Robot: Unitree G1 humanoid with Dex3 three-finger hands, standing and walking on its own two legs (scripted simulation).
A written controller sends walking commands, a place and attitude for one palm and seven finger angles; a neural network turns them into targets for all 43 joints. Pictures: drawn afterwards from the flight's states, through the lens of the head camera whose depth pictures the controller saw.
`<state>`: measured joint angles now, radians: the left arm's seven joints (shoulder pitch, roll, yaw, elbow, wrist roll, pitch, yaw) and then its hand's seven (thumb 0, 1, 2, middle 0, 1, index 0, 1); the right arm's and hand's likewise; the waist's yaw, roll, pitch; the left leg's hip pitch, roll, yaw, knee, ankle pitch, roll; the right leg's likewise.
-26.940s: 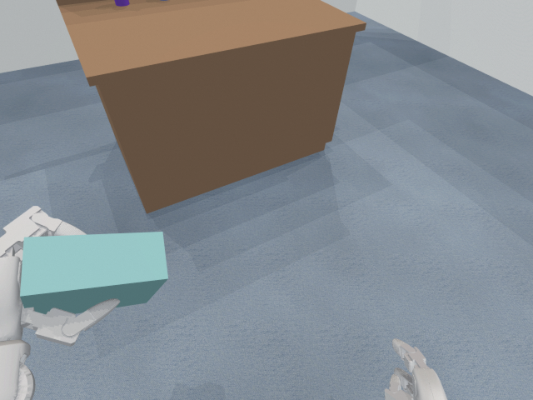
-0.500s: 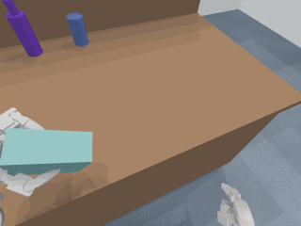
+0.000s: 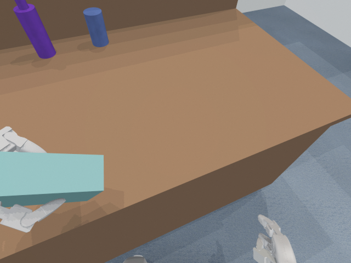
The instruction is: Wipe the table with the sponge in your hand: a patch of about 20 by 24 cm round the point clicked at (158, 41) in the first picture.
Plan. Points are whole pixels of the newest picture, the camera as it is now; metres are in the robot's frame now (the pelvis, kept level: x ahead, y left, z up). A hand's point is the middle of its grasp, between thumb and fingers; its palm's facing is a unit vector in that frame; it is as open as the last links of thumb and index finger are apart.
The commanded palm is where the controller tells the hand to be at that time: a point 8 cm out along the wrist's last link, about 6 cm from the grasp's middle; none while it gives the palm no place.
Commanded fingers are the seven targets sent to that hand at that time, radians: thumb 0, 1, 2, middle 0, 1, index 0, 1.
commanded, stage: come to a stop and stand still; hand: left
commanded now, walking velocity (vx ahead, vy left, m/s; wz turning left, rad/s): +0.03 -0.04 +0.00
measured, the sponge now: (67, 180) +0.23 +0.20 +0.14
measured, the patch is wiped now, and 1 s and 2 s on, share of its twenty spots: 0.00 0.00 0.00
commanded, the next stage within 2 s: look again from close up in 0.88 s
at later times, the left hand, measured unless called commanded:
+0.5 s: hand (6, 153) +0.25 +0.29 +0.17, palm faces +0.31 -0.85 -0.42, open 10.0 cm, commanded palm +0.19 +0.32 +0.19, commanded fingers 0.00 0.10 1.30 -1.20 -1.60 -1.20 -1.60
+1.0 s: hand out of the picture +0.25 +0.31 +0.17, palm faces +0.35 -0.85 -0.38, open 10.0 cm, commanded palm +0.19 +0.34 +0.19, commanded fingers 0.00 0.10 1.30 -1.20 -1.60 -1.20 -1.60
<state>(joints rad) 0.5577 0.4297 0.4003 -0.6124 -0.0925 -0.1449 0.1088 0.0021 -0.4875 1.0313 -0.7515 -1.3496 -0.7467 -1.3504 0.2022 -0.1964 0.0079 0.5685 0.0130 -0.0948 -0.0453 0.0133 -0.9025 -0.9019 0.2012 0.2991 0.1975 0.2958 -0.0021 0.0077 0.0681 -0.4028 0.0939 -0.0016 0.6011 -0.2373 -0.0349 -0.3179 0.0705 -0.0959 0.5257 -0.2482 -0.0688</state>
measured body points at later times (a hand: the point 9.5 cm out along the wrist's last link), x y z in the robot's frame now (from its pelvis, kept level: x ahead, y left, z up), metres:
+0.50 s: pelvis +0.02 +0.05 +0.01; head +0.07 +0.08 +0.46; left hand +0.23 +0.34 +0.19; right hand +0.20 -0.17 -0.06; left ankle +0.03 +0.13 -0.73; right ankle +0.02 -0.08 -0.73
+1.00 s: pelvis +0.02 +0.06 +0.01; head +0.05 +0.09 +0.46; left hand +0.22 +0.35 +0.19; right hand +0.20 -0.16 -0.06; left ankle +0.03 +0.13 -0.73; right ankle +0.02 -0.08 -0.73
